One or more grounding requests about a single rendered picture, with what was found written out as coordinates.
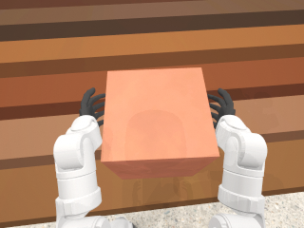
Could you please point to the left robot upper arm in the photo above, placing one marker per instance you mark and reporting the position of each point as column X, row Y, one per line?
column 87, row 222

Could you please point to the robot left thigh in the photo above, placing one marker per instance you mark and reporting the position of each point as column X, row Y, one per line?
column 121, row 223

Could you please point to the robot left hand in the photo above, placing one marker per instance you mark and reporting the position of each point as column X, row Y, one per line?
column 87, row 107

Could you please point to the robot left forearm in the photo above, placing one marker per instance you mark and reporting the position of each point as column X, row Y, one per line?
column 75, row 166

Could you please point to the carton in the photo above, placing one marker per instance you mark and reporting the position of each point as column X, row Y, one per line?
column 157, row 123

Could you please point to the right robot upper arm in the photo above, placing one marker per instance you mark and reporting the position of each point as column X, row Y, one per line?
column 222, row 220

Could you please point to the robot right forearm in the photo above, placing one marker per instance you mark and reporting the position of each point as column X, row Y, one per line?
column 244, row 164

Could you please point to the left robot shin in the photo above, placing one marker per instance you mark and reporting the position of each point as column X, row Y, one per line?
column 120, row 217

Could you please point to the robot right hand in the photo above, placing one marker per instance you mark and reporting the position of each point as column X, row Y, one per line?
column 226, row 105

